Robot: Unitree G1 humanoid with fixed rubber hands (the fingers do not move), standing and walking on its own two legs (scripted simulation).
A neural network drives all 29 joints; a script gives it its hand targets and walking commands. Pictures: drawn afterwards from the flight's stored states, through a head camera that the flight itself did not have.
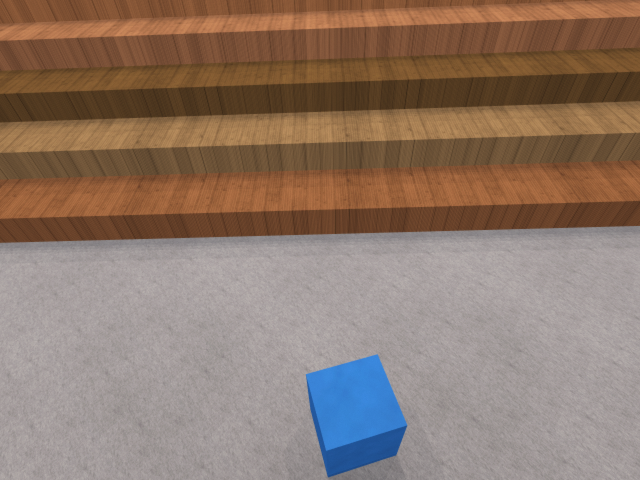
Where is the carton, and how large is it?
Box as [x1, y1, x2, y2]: [306, 354, 406, 476]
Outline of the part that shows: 377,354 306,374 310,409 328,476 396,454 406,427 406,423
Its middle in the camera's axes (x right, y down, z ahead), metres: +0.10 +0.49 +1.09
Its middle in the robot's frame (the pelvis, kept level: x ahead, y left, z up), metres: +0.46 -0.05 -0.66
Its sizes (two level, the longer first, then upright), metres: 0.210 0.200 0.250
